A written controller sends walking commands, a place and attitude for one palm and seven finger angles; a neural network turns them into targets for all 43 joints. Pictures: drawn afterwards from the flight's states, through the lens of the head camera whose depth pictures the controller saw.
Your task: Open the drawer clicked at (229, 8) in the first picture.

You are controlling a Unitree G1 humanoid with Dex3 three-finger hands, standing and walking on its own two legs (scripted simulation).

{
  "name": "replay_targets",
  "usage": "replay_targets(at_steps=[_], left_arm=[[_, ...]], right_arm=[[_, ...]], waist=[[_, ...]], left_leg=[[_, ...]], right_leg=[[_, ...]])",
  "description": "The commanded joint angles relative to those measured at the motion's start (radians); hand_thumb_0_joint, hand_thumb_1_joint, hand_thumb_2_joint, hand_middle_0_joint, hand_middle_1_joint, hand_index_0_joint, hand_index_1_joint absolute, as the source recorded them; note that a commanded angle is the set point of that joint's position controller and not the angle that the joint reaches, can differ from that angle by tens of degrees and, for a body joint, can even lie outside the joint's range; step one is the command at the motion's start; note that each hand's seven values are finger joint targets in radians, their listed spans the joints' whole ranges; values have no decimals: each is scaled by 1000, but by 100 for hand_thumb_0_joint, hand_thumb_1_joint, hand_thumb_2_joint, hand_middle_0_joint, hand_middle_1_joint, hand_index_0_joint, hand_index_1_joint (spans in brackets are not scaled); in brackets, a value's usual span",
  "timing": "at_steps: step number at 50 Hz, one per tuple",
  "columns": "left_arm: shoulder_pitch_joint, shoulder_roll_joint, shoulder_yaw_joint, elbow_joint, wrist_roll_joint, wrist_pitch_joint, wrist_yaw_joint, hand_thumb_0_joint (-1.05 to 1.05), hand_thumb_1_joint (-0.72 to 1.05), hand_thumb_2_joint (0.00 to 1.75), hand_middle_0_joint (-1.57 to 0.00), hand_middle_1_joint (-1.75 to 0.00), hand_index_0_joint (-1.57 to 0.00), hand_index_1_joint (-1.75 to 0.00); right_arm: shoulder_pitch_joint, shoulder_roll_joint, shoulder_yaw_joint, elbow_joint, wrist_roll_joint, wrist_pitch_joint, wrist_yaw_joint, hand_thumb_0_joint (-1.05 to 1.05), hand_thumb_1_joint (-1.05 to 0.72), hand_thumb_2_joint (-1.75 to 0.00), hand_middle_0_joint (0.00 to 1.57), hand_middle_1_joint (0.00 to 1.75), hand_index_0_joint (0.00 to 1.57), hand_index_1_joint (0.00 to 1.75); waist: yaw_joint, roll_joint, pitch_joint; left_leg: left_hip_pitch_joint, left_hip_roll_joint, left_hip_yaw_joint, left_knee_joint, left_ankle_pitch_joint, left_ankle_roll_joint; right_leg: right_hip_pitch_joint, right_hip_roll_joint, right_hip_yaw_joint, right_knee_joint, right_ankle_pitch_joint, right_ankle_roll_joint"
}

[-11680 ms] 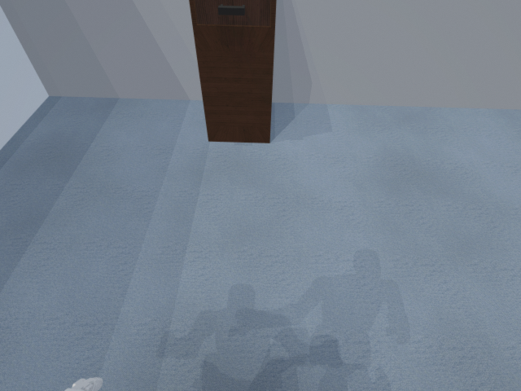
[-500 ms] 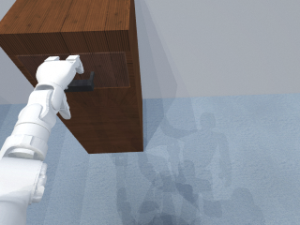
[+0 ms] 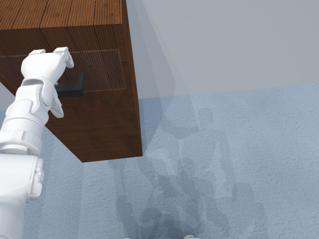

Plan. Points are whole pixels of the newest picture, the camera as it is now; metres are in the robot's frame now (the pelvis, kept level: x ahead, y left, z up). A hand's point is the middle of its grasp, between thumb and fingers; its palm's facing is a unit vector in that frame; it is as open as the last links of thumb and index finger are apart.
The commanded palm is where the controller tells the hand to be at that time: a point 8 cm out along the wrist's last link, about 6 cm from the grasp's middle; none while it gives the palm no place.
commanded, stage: move the hooked fingers above the handle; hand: left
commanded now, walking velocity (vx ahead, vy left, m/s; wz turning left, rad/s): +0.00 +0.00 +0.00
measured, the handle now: (64, 84) +0.55 +0.25 +0.02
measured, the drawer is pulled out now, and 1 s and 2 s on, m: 0.00 0.00 0.00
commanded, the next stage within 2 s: lower the fingers behind the handle in 0.50 s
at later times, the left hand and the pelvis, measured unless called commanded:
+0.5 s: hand (57, 81) +0.50 +0.24 +0.08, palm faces -0.06 -0.04 -1.00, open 13.8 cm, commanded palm +0.49 +0.24 +0.14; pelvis +0.00 +0.00 +0.00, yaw +1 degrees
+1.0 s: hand (58, 89) +0.50 +0.25 +0.05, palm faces -0.08 -0.04 -1.00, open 13.8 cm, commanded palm +0.49 +0.24 +0.11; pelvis +0.00 -0.01 -0.01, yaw +1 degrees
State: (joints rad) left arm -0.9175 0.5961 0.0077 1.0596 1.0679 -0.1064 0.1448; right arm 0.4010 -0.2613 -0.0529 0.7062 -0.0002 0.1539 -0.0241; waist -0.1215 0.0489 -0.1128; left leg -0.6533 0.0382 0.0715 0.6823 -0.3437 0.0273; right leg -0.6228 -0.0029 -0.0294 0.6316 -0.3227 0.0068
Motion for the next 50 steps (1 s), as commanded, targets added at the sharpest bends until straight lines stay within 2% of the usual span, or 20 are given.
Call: replay_targets(at_steps=[1,3,11,12,14,17,19,22,23,25,28,29,31,33,35,39,41,44,47,50], left_arm=[[-492,289,71,-239,-9,-14,54,0,-50,30,-30,-120,-30,-120],[-480,304,82,-215,-6,-10,59,0,-50,30,-30,-120,-30,-120],[-508,188,-6,-191,-20,14,43,0,-50,30,-30,-120,-30,-120],[-519,229,19,-186,-15,16,43,0,-50,30,-30,-120,-30,-120],[-504,194,-7,-182,-14,19,37,0,-50,30,-30,-120,-30,-120],[-519,251,31,-172,-10,15,43,0,-50,30,-30,-120,-30,-120],[-505,250,32,-168,-8,16,47,0,-50,30,-30,-120,-30,-120],[-505,340,95,-197,0,6,52,0,-50,30,-30,-120,-30,-120],[-493,320,83,-214,2,2,53,0,-50,30,-30,-120,-30,-120],[-436,279,64,-198,-3,8,49,0,-50,30,-30,-120,-30,-120],[-420,270,55,-199,-15,6,35,0,-50,30,-30,-120,-30,-120],[-428,263,43,-191,-16,8,31,0,-50,30,-30,-120,-30,-120],[-458,238,20,-203,-26,-3,23,0,-50,30,-30,-120,-30,-120],[-433,271,44,-194,-22,-16,20,0,-50,30,-30,-120,-30,-120],[-441,248,25,-192,-23,-29,21,0,-50,30,-30,-120,-30,-120],[-445,287,60,-184,-14,-51,44,0,-50,30,-30,-120,-30,-120],[-468,269,50,-197,-13,-54,58,0,-50,30,-30,-120,-30,-120],[-445,310,90,-185,-1,-44,84,0,-50,30,-30,-120,-30,-120],[-425,297,85,-163,-1,-29,95,0,-50,30,-30,-120,-30,-120],[-416,284,82,-185,4,-23,99,0,-50,30,-30,-120,-30,-120]], right_arm=[[127,-173,-64,-56,-9,-15,-22,0,-90,-90,20,30,20,30],[127,-173,-61,-51,-5,-17,-22,0,-90,-90,20,30,20,30],[127,-165,-60,-46,-6,-18,-15,0,-90,-90,20,30,20,30],[128,-169,-58,-41,-4,-17,-17,0,-90,-90,20,30,20,30],[120,-165,-57,-49,-3,-16,-18,0,-90,-90,20,30,20,30],[118,-168,-51,-51,-3,-17,-22,0,-90,-90,20,30,20,30],[114,-167,-50,-58,-3,-18,-24,0,-90,-90,20,30,20,30],[114,-170,-48,-65,-5,-17,-30,0,-90,-90,20,30,20,30],[107,-164,-51,-72,-7,-18,-29,0,-90,-90,20,30,20,30],[103,-164,-54,-73,-6,-16,-26,0,-90,-90,20,30,20,30],[107,-167,-57,-68,-2,-13,-27,0,-90,-90,20,30,20,30],[103,-169,-56,-64,1,-13,-27,0,-90,-90,20,30,20,30],[110,-170,-57,-57,1,-14,-31,0,-90,-90,20,30,20,30],[113,-172,-58,-53,1,-13,-35,0,-90,-90,20,30,20,30],[115,-171,-57,-49,1,-13,-36,0,-90,-90,20,30,20,30],[121,-171,-58,-45,-4,-17,-37,0,-90,-90,20,30,20,30],[124,-170,-59,-43,-9,-18,-34,0,-90,-90,20,30,20,30],[129,-173,-62,-43,-14,-19,-31,0,-90,-90,20,30,20,30],[133,-173,-61,-45,-16,-18,-27,0,-90,-90,20,30,20,30],[133,-172,-65,-44,-19,-17,-23,0,-90,-90,20,30,20,30]], waist=[[-6,40,-461],[-1,51,-442],[-24,64,-425],[-23,55,-426],[-23,47,-417],[-16,43,-415],[-14,32,-415],[5,44,-484],[12,69,-493],[10,49,-461],[8,21,-453],[-5,26,-414],[-21,-8,-402],[-13,11,-406],[-22,5,-388],[-18,23,-405],[-24,42,-423],[-11,53,-467],[-10,39,-479],[-4,67,-492]], left_leg=[[344,-31,-61,-12,543,21],[334,-31,-63,-16,530,18],[375,-28,-68,-9,545,15],[363,-27,-70,-10,531,15],[353,-32,-66,-12,524,17],[320,-37,-61,-15,493,19],[308,-39,-56,-14,490,20],[297,-43,-52,-8,523,21],[308,-43,-47,-4,541,19],[312,-39,-46,-6,554,19],[306,-41,-42,-13,535,23],[298,-40,-39,-19,503,23],[290,-44,-41,-23,476,27],[287,-48,-41,-21,465,27],[283,-48,-43,-19,446,27],[263,-51,-44,0,443,25],[271,-49,-46,13,477,23],[271,-46,-48,30,505,20],[255,-47,-47,36,518,20],[281,-41,-47,45,559,18]], right_leg=[[157,57,-2,-28,378,-39],[146,56,-4,-26,363,-38],[108,58,-10,-39,352,-39],[111,57,-9,-33,350,-37],[116,56,-8,-35,355,-37],[141,53,-2,-32,363,-37],[152,52,-1,-31,374,-37],[209,48,7,-14,426,-35],[211,48,8,-13,438,-36],[201,51,1,-19,437,-34],[217,51,5,-31,443,-32],[197,50,2,-40,422,-32],[205,48,7,-50,419,-30],[201,47,11,-47,415,-31],[174,48,9,-46,391,-31],[161,48,12,-28,387,-32],[146,48,9,-15,401,-34],[148,50,6,6,418,-33],[161,52,6,12,438,-31],[146,54,4,17,447,-33]])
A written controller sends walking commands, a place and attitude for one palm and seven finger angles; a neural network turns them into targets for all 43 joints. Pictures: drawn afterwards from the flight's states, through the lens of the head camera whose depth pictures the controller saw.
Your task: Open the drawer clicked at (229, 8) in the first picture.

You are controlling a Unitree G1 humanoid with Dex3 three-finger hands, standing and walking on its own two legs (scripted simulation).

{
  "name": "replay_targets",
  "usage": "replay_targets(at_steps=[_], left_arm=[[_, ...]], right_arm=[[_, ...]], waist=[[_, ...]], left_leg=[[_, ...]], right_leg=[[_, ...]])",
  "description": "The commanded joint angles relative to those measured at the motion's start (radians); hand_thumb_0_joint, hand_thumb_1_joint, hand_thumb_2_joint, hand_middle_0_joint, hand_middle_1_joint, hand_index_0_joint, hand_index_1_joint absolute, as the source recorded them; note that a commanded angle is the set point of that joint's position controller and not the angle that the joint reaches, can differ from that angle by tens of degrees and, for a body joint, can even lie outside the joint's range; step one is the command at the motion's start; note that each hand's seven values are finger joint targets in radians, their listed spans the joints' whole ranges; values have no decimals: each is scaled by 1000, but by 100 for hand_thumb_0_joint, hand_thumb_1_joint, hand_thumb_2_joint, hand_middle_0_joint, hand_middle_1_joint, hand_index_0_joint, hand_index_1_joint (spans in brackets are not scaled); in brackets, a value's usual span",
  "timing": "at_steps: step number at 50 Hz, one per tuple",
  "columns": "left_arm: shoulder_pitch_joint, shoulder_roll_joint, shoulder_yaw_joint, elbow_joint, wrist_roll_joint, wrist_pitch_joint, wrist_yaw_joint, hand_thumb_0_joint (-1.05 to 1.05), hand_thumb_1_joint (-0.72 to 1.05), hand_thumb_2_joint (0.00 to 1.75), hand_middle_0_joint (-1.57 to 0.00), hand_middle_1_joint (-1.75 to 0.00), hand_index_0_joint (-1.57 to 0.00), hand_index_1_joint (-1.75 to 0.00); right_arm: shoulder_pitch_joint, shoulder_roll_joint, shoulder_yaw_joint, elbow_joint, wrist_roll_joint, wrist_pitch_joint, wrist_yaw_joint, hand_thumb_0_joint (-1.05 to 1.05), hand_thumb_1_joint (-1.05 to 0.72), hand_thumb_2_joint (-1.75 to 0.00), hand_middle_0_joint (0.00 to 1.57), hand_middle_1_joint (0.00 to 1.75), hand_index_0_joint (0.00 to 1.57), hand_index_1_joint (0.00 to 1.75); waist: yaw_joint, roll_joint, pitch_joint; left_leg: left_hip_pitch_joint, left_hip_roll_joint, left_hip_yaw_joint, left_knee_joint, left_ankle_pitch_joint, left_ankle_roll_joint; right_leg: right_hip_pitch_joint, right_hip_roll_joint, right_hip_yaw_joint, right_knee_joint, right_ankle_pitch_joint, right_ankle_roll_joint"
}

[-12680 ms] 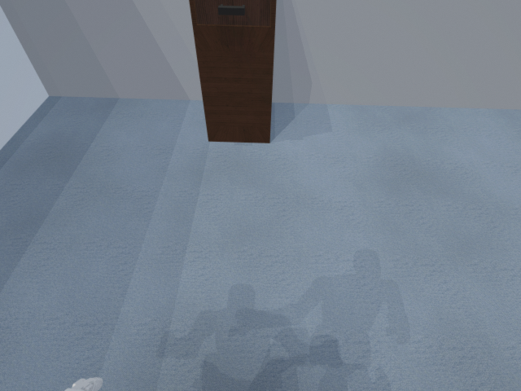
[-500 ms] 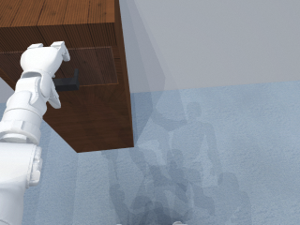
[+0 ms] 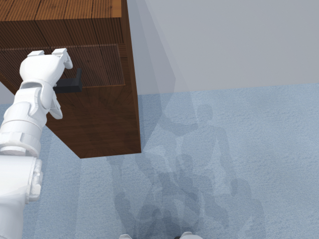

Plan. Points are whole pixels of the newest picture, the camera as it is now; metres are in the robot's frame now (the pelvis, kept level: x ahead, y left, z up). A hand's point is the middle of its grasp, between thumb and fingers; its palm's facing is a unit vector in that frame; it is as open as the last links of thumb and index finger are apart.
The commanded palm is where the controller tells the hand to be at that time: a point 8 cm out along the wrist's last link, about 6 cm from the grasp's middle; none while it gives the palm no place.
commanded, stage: lower the fingers behind the handle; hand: left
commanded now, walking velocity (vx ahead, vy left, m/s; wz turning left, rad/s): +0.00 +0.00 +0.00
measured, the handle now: (60, 79) +0.55 +0.25 +0.02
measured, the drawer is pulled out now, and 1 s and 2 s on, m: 0.00 0.00 0.00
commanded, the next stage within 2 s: close the thumb around the handle in 1.20 s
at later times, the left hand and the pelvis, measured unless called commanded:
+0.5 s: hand (56, 95) +0.49 +0.25 +0.03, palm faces -0.09 -0.04 -1.00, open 13.8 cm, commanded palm +0.48 +0.25 +0.08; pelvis -0.01 +0.01 -0.01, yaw +0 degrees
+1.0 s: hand (61, 97) +0.50 +0.25 +0.00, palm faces -0.09 -0.04 -1.00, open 13.8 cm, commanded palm +0.49 +0.24 +0.06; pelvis -0.02 +0.01 -0.02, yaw -1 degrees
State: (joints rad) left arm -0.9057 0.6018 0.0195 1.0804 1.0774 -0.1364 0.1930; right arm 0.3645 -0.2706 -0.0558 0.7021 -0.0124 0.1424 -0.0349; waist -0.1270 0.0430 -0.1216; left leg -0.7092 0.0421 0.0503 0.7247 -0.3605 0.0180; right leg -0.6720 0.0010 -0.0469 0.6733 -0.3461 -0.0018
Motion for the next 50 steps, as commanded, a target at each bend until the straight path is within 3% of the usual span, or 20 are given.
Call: replay_targets(at_steps=[1,4,6,8,10,12,15,19,22,25,29,31,32,33,37,40,41,46,47,50], left_arm=[[-429,279,73,-207,-6,5,49,0,-50,30,-30,-120,-30,-120],[-428,243,45,-218,-6,5,52,0,-50,30,-30,-120,-30,-120],[-422,260,65,-210,-8,-1,54,0,-50,30,-30,-120,-30,-120],[-410,253,57,-198,-3,0,61,0,-50,30,-30,-120,-30,-120],[-432,230,38,-181,2,2,69,0,-50,30,-30,-120,-30,-120],[-435,259,63,-205,2,-6,77,0,-50,30,-30,-120,-30,-120],[-405,260,69,-166,8,1,87,0,-50,30,-30,-120,-30,-120],[-438,241,43,-158,13,4,93,0,-50,30,-30,-120,-30,-120],[-426,258,61,-164,11,-3,95,0,-50,30,-30,-120,-30,-120],[-392,277,79,-132,12,-2,99,0,-50,30,-30,-120,-30,-120],[-411,245,53,-135,18,1,110,0,-50,30,-30,-120,-30,-120],[-415,249,58,-109,16,8,114,0,-50,30,-30,-120,-30,-120],[-440,259,56,-127,23,7,118,0,-50,30,-30,-120,-30,-120],[-438,222,30,-116,24,14,121,0,-50,30,-30,-120,-30,-120],[-490,247,43,-123,26,14,129,0,-50,30,-30,-120,-30,-120],[-465,257,52,-106,29,17,132,0,-50,30,-30,-120,-30,-120],[-479,243,42,-98,25,21,130,0,-50,30,-30,-120,-30,-120],[-488,298,67,-94,25,36,119,0,-50,30,-30,-120,-30,-120],[-479,281,50,-89,24,38,115,0,-50,30,-30,-120,-30,-120],[-476,288,59,-97,17,32,104,0,-50,30,-30,-120,-30,-120]], right_arm=[[169,-165,-62,-36,-9,-4,-13,0,-90,-90,20,30,20,30],[168,-163,-64,-36,-8,-5,-10,0,-90,-90,20,30,20,30],[174,-164,-64,-32,-11,-3,-12,0,-90,-90,20,30,20,30],[171,-164,-62,-33,-8,-3,-13,0,-90,-90,20,30,20,30],[175,-164,-63,-26,-9,-5,-11,0,-90,-90,20,30,20,30],[175,-164,-64,-28,-12,-5,-11,0,-90,-90,20,30,20,30],[174,-164,-61,-26,-13,-5,-10,0,-90,-90,20,30,20,30],[177,-167,-61,-23,-13,-7,-9,0,-90,-90,20,30,20,30],[184,-167,-61,-27,-16,-9,-10,0,-90,-90,20,30,20,30],[183,-169,-57,-24,-18,-8,-10,0,-90,-90,20,30,20,30],[187,-169,-59,-21,-19,-9,-7,0,-90,-90,20,30,20,30],[189,-172,-56,-19,-21,-9,-7,0,-90,-90,20,30,20,30],[192,-173,-56,-19,-19,-10,-8,0,-90,-90,20,30,20,30],[191,-169,-58,-21,-19,-12,-6,0,-90,-90,20,30,20,30],[202,-175,-56,-16,-23,-19,-10,0,-90,-90,20,30,20,30],[204,-173,-52,-16,-24,-21,-10,0,-90,-90,20,30,20,30],[205,-172,-51,-13,-26,-22,-10,0,-90,-90,20,30,20,30],[208,-178,-43,-15,-21,-21,-13,0,-90,-90,20,30,20,30],[210,-175,-42,-19,-20,-22,-13,0,-90,-90,20,30,20,30],[216,-175,-43,-16,-20,-23,-13,0,-90,-90,20,30,20,30]], waist=[[-4,62,-490],[-8,83,-467],[-11,44,-469],[-10,60,-449],[-28,47,-412],[-15,71,-472],[-13,58,-443],[-31,67,-438],[-25,74,-482],[-17,63,-456],[-29,85,-456],[-35,56,-434],[-37,82,-453],[-44,85,-449],[-57,85,-467],[-47,94,-482],[-57,87,-481],[-52,88,-486],[-51,114,-490],[-51,103,-488]], left_leg=[[342,-43,-29,7,596,28],[348,-40,-30,5,571,27],[335,-40,-33,10,570,29],[319,-41,-36,7,538,28],[312,-38,-39,9,510,28],[325,-41,-36,19,527,28],[296,-40,-41,24,509,26],[283,-39,-40,35,476,27],[290,-41,-45,49,495,27],[259,-40,-42,57,481,27],[262,-36,-52,70,467,23],[232,-37,-51,72,441,27],[240,-36,-56,73,437,24],[247,-37,-55,79,427,25],[244,-31,-67,91,408,25],[226,-35,-66,106,409,25],[226,-34,-67,108,421,26],[194,-35,-61,108,387,30],[206,-37,-60,108,393,28],[210,-33,-62,111,410,29]], right_leg=[[197,50,21,-24,481,-24],[161,54,19,-27,442,-24],[174,54,18,-24,449,-25],[150,53,16,-20,421,-25],[114,56,11,-21,386,-25],[135,54,17,-12,406,-25],[113,57,10,-1,384,-27],[80,56,11,3,359,-26],[88,58,14,16,373,-26],[78,59,11,25,364,-27],[25,62,4,36,323,-29],[25,63,4,37,316,-29],[13,61,3,44,305,-28],[-9,64,3,42,291,-28],[-36,62,0,54,264,-27],[-36,64,1,68,270,-29],[-40,64,-1,69,278,-29],[-18,64,4,68,273,-27],[-26,65,4,68,274,-27],[-21,66,3,67,284,-26]])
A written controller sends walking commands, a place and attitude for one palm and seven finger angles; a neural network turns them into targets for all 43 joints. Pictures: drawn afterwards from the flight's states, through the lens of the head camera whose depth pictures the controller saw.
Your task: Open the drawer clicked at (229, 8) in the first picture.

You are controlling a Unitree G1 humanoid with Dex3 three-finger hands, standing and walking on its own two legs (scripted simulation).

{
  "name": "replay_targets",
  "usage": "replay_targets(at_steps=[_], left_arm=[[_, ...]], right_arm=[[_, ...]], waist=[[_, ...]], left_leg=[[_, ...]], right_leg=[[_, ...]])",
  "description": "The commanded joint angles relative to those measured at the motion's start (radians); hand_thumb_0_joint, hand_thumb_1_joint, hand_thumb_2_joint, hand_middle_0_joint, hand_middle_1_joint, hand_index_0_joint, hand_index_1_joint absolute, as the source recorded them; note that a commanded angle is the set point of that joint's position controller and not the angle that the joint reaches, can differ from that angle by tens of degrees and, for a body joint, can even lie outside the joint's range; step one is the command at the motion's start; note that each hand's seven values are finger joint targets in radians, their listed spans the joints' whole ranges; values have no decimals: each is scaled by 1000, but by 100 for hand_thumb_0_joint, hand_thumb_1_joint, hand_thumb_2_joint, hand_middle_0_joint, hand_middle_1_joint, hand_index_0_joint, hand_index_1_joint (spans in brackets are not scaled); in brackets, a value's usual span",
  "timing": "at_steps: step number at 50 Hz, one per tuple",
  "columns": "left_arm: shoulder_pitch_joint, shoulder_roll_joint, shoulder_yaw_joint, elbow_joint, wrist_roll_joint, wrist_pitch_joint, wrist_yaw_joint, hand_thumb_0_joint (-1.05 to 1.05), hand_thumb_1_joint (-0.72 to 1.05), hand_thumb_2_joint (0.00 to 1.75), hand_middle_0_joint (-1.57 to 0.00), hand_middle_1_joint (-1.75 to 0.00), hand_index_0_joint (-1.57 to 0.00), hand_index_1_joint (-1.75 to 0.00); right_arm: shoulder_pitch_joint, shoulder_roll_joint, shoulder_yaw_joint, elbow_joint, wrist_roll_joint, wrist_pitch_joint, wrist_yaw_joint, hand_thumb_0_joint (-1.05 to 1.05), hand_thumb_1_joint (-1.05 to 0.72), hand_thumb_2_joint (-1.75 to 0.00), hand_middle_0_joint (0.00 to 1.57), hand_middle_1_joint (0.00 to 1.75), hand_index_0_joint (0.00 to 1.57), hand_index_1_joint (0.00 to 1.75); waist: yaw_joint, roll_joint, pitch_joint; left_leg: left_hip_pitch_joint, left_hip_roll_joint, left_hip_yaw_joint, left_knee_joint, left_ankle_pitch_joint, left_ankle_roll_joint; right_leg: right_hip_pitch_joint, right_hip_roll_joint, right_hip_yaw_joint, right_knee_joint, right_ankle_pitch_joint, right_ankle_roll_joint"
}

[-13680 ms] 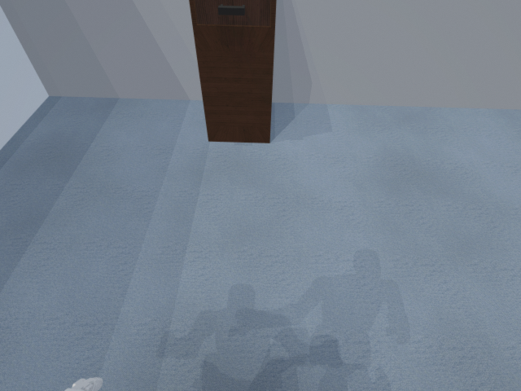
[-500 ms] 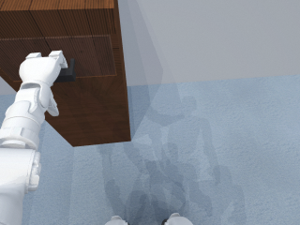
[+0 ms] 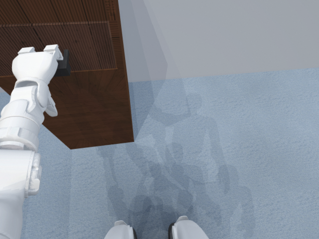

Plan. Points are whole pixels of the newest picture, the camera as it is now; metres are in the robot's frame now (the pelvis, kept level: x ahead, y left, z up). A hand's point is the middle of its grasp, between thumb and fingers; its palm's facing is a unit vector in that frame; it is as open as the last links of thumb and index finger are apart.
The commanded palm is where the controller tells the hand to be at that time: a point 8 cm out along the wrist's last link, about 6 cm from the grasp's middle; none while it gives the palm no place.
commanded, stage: lower the fingers behind the handle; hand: left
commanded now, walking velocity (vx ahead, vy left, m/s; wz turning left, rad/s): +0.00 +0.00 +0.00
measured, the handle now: (46, 61) +0.57 +0.25 +0.04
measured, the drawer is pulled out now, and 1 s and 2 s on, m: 0.00 0.00 0.10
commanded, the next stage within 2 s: close the thumb around the handle in 0.20 s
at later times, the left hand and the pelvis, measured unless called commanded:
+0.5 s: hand (48, 81) +0.52 +0.25 +0.02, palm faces -0.09 -0.05 -0.99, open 12.8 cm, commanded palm +0.51 +0.23 +0.08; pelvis +0.01 +0.00 +0.00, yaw +0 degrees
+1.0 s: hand (47, 82) +0.52 +0.24 +0.03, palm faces -0.09 -0.03 -1.00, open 6.0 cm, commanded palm +0.50 +0.23 +0.08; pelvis +0.01 +0.00 +0.00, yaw +0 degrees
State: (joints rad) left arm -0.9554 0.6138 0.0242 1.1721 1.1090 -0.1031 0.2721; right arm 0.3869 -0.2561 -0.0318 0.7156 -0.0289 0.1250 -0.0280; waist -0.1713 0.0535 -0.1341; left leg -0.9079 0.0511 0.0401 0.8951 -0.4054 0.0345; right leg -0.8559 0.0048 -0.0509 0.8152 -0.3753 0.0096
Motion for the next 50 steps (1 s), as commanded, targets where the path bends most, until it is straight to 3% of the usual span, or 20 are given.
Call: replay_targets(at_steps=[1,2,4,5,15,17,19,22,26,29,31,32,33,36,37,39,40,47,49,50], left_arm=[[-420,288,70,-203,-17,-9,21,0,-50,30,-30,-120,-30,-120],[-397,305,81,-199,-18,-10,19,0,-50,30,-30,-120,-30,-120],[-404,258,48,-208,-17,-15,18,0,-50,30,-30,-120,-30,-120],[-383,285,72,-204,-14,-16,21,0,-50,30,-30,-120,-30,-120],[-411,270,49,-181,-14,0,31,0,-50,30,-30,-120,-30,-120],[-412,301,76,-188,-14,1,33,0,-39,35,-31,-121,-31,-121],[-420,245,38,-203,-12,3,32,0,-28,40,-32,-122,-32,-122],[-439,246,39,-217,-17,0,31,0,-11,47,-33,-124,-33,-124],[-400,247,53,-227,-19,-5,24,0,12,56,-34,-127,-34,-127],[-393,211,27,-215,-17,-1,29,0,28,64,-36,-128,-36,-128],[-391,248,58,-234,-20,-5,31,0,40,68,-36,-130,-36,-130],[-398,231,45,-245,-21,-6,32,0,45,71,-37,-130,-37,-130],[-369,239,58,-244,-21,-7,32,0,51,73,-37,-131,-37,-131],[-353,235,61,-241,-24,-7,33,0,68,80,-38,-133,-38,-133],[-369,199,26,-238,-24,-5,34,0,73,83,-39,-133,-39,-133],[-340,253,70,-222,-24,-1,36,0,84,88,-40,-134,-40,-134],[-348,236,52,-224,-21,0,35,0,90,90,-40,-135,-40,-135],[-361,228,55,-274,-29,-16,36,0,90,90,-40,-135,-40,-135],[-340,235,66,-268,-30,-13,39,0,90,90,-40,-135,-40,-135],[-349,209,46,-278,-31,-14,40,0,90,90,-40,-135,-40,-135]], right_arm=[[194,-191,-68,-28,-5,-5,-22,0,-90,-90,20,30,20,30],[195,-191,-66,-31,-5,-2,-21,0,-90,-90,20,30,20,30],[195,-186,-69,-30,-3,-3,-20,0,-90,-90,20,30,20,30],[195,-190,-69,-29,-3,-1,-19,0,-90,-90,20,30,20,30],[198,-191,-67,-26,-2,0,-19,0,-90,-90,20,30,20,30],[200,-195,-68,-26,-3,1,-20,0,-90,-90,20,30,20,30],[200,-187,-72,-27,-3,-1,-18,0,-90,-90,20,30,20,30],[203,-188,-73,-27,-4,-1,-17,0,-90,-90,20,30,20,30],[198,-186,-74,-30,-6,2,-15,0,-90,-90,20,30,20,30],[196,-184,-76,-28,-3,1,-13,0,-90,-90,20,30,20,30],[195,-187,-75,-26,-7,1,-14,0,-90,-90,20,30,20,30],[197,-184,-77,-28,-7,2,-13,0,-90,-90,20,30,20,30],[195,-184,-77,-26,-7,1,-11,0,-90,-90,20,30,20,30],[188,-183,-76,-25,-7,5,-11,0,-90,-90,20,30,20,30],[189,-181,-78,-26,-5,4,-10,0,-90,-90,20,30,20,30],[187,-187,-75,-23,-5,6,-9,0,-90,-90,20,30,20,30],[187,-185,-75,-26,-3,7,-10,0,-90,-90,20,30,20,30],[185,-180,-81,-28,-6,5,-10,0,-90,-90,20,30,20,30],[180,-182,-82,-26,-6,5,-9,0,-90,-90,20,30,20,30],[179,-179,-83,-28,-5,4,-9,0,-90,-90,20,30,20,30]], waist=[[-3,75,-498],[9,92,-504],[-4,84,-467],[9,88,-469],[-9,80,-447],[-6,75,-479],[-9,104,-480],[-17,103,-496],[2,92,-505],[-10,84,-454],[4,96,-492],[-1,109,-501],[15,113,-502],[14,82,-482],[-3,88,-472],[17,74,-460],[8,67,-465],[16,107,-504],[19,85,-503],[16,92,-502]], left_leg=[[414,-42,-51,-54,477,14],[408,-44,-51,-56,475,12],[404,-40,-50,-59,475,13],[407,-40,-52,-59,477,11],[391,-43,-50,-61,462,12],[409,-42,-51,-54,483,13],[444,-36,-57,-55,519,7],[452,-36,-57,-47,530,9],[457,-37,-58,-48,555,8],[454,-33,-61,-56,533,7],[460,-35,-56,-53,555,8],[472,-35,-57,-54,561,6],[473,-34,-55,-54,575,5],[451,-36,-52,-57,573,7],[456,-37,-50,-59,557,8],[429,-39,-45,-65,536,9],[428,-41,-48,-66,533,9],[477,-37,-50,-63,591,6],[476,-36,-48,-63,583,6],[479,-37,-50,-66,585,6]], right_leg=[[179,62,9,-71,336,-37],[186,61,8,-69,335,-37],[171,63,5,-73,335,-37],[167,63,4,-72,325,-39],[158,62,3,-73,323,-37],[166,62,6,-71,335,-35],[142,64,-3,-68,335,-38],[148,64,3,-70,350,-35],[170,65,2,-68,366,-39],[141,66,-4,-76,340,-38],[169,65,3,-72,367,-38],[166,65,2,-73,369,-37],[176,64,1,-72,374,-39],[194,64,3,-74,391,-39],[180,64,3,-81,384,-36],[205,63,5,-79,383,-37],[202,64,4,-77,382,-38],[210,62,7,-76,409,-37],[214,63,5,-76,404,-36],[211,63,4,-78,402,-36]])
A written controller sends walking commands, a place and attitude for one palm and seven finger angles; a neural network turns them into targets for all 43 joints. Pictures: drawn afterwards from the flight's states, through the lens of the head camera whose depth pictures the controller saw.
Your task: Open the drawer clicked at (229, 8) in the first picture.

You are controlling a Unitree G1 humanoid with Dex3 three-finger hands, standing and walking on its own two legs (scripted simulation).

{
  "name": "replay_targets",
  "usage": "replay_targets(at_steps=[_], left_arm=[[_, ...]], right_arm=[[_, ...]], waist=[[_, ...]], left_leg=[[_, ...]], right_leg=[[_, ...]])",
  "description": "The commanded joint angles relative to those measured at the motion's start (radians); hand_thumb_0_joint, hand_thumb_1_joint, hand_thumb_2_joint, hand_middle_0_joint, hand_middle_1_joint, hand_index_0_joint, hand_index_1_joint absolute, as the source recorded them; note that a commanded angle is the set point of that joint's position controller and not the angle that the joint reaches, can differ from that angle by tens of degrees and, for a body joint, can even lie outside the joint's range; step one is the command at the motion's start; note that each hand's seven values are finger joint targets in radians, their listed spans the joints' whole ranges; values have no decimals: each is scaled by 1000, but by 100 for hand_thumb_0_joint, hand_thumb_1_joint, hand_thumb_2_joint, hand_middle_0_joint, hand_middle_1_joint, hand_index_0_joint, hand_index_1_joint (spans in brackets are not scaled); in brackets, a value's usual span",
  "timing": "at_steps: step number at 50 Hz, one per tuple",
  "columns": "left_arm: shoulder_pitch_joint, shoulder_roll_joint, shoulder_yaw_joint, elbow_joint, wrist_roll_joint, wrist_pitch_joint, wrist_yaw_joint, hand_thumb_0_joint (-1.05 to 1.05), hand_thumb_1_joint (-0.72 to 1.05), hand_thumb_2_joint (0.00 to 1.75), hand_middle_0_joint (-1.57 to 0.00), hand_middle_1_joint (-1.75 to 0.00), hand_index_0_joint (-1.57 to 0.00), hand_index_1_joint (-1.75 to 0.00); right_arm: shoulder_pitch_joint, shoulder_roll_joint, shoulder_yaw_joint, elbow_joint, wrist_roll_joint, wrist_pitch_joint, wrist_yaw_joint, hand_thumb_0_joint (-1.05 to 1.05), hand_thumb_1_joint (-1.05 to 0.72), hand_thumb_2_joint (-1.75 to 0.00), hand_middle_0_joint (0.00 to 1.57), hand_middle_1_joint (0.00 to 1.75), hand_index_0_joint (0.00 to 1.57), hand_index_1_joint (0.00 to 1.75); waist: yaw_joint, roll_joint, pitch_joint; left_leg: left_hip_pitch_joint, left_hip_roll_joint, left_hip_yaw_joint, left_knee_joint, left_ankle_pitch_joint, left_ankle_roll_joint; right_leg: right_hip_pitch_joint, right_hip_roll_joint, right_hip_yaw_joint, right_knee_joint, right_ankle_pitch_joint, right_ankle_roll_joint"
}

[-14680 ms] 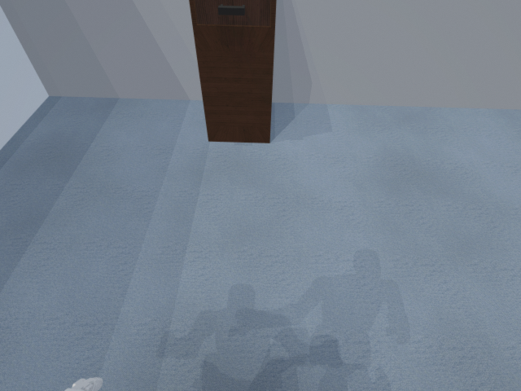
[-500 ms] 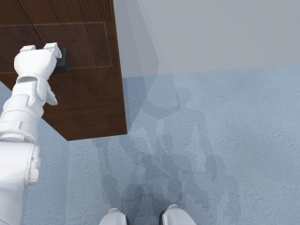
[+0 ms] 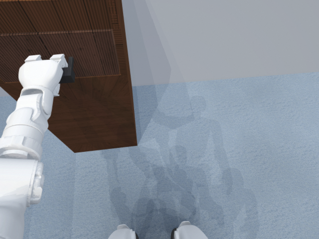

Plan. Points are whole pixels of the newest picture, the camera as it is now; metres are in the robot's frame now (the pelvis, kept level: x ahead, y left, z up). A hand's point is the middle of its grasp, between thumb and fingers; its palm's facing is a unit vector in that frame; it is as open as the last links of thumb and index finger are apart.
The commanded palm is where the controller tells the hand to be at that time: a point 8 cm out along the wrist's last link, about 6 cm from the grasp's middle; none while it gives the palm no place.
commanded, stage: pull the drawer open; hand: left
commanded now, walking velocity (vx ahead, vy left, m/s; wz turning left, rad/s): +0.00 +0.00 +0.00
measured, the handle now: (51, 69) +0.55 +0.25 +0.04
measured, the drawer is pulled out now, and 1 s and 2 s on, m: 0.00 0.10 0.22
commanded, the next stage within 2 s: none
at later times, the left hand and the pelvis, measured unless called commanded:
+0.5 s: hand (51, 101) +0.46 +0.24 +0.02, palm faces -0.07 -0.05 -1.00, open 6.1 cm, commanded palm +0.43 +0.23 +0.08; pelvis +0.01 +0.00 +0.01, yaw +0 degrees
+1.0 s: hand (48, 121) +0.41 +0.24 +0.02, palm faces -0.05 -0.04 -1.00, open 6.1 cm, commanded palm +0.37 +0.24 +0.08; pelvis +0.00 -0.01 +0.01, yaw +1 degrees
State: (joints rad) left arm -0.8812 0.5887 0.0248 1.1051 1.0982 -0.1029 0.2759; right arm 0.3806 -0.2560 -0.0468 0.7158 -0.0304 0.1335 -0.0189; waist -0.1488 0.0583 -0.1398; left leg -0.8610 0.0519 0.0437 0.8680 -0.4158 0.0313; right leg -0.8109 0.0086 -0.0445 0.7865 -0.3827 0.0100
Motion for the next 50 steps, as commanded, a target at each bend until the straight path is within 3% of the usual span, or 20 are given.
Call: replay_targets(at_steps=[1,3,7,9,12,20,22,23,27,28,30,35,38,41,44,47,50], left_arm=[[-419,230,52,-219,-25,-18,36,0,90,90,-40,-135,-40,-135],[-407,251,67,-217,-23,-17,38,0,90,90,-40,-135,-40,-135],[-345,200,43,-215,-28,-15,39,0,90,90,-40,-135,-40,-135],[-328,206,56,-257,-28,-22,43,0,90,90,-40,-135,-40,-135],[-278,150,28,-273,-34,-22,45,0,90,90,-40,-135,-40,-135],[-161,161,58,-339,-37,-20,60,0,90,90,-40,-135,-40,-135],[-149,124,32,-364,-37,-22,65,0,90,90,-40,-135,-40,-135],[-127,118,33,-349,-35,-17,68,0,90,90,-40,-135,-40,-135],[-89,143,65,-410,-32,-23,84,0,90,90,-40,-135,-40,-135],[-53,119,51,-406,-38,-20,85,0,90,90,-40,-135,-40,-135],[-39,139,69,-397,-34,-18,89,0,90,90,-40,-135,-40,-135],[-72,89,21,-403,-20,-8,106,0,90,90,-40,-135,-40,-135],[-95,104,30,-419,-19,-10,112,0,90,90,-40,-135,-40,-135],[-60,82,23,-422,-24,-9,112,0,90,90,-40,-135,-40,-135],[-19,118,53,-438,-28,-11,112,0,90,90,-40,-135,-40,-135],[38,87,41,-453,-36,-11,110,0,90,90,-40,-135,-40,-135],[97,109,66,-483,-43,-13,111,0,90,90,-40,-135,-40,-135]], right_arm=[[185,-178,-70,-26,-6,-6,-17,0,-90,-90,20,30,20,30],[186,-182,-70,-22,-5,-4,-18,0,-90,-90,20,30,20,30],[178,-175,-73,-26,-5,-3,-12,0,-90,-90,20,30,20,30],[173,-175,-76,-29,-6,-3,-10,0,-90,-90,20,30,20,30],[160,-168,-80,-35,-4,0,-3,0,-90,-90,20,30,20,30],[116,-163,-83,-49,0,10,-2,0,-90,-90,20,30,20,30],[102,-157,-83,-56,3,12,-1,0,-90,-90,20,30,20,30],[98,-156,-84,-56,5,13,0,0,-90,-90,20,30,20,30],[69,-153,-87,-70,3,16,-2,0,-90,-90,20,30,20,30],[57,-150,-84,-77,6,16,-1,0,-90,-90,20,30,20,30],[41,-151,-82,-82,11,17,-4,0,-90,-90,20,30,20,30],[15,-145,-82,-88,16,14,-9,0,-90,-90,20,30,20,30],[7,-146,-80,-89,17,12,-13,0,-90,-90,20,30,20,30],[-6,-141,-81,-97,17,9,-14,0,-90,-90,20,30,20,30],[-19,-141,-77,-105,19,6,-17,0,-90,-90,20,30,20,30],[-30,-136,-78,-114,22,3,-15,0,-90,-90,20,30,20,30],[-46,-136,-76,-125,25,-1,-18,0,-90,-90,20,30,20,30]], waist=[[-5,91,-500],[0,80,-497],[10,94,-492],[26,98,-513],[27,87,-489],[57,23,-465],[58,50,-455],[60,35,-429],[78,37,-465],[82,38,-439],[87,2,-406],[71,0,-369],[75,9,-389],[84,0,-387],[104,1,-398],[108,-7,-384],[122,-19,-374]], left_leg=[[444,-35,-52,-36,620,10],[436,-35,-52,-36,619,10],[456,-34,-51,-42,650,6],[479,-29,-54,-44,684,5],[489,-27,-56,-50,697,4],[456,-38,-36,-80,666,13],[473,-39,-35,-86,679,11],[473,-37,-37,-89,671,10],[494,-40,-32,-93,685,10],[483,-44,-26,-98,669,11],[446,-49,-22,-110,597,12],[451,-55,-22,-118,536,12],[459,-57,-23,-123,508,12],[451,-62,-18,-125,499,12],[440,-66,-12,-132,485,14],[438,-66,-10,-135,484,15],[419,-69,-3,-146,463,17]], right_leg=[[167,59,-2,-51,423,-37],[174,58,-1,-48,428,-35],[175,59,-4,-54,435,-36],[186,59,-5,-51,443,-38],[184,59,-8,-58,443,-37],[279,52,2,-71,500,-37],[271,50,1,-74,497,-38],[260,52,-3,-76,480,-39],[295,48,5,-74,503,-39],[297,48,3,-81,498,-40],[312,47,3,-84,473,-41],[280,46,2,-92,429,-44],[282,44,4,-90,410,-45],[301,43,8,-95,413,-46],[334,41,13,-94,429,-46],[340,42,11,-97,428,-46],[374,40,17,-104,443,-45]])
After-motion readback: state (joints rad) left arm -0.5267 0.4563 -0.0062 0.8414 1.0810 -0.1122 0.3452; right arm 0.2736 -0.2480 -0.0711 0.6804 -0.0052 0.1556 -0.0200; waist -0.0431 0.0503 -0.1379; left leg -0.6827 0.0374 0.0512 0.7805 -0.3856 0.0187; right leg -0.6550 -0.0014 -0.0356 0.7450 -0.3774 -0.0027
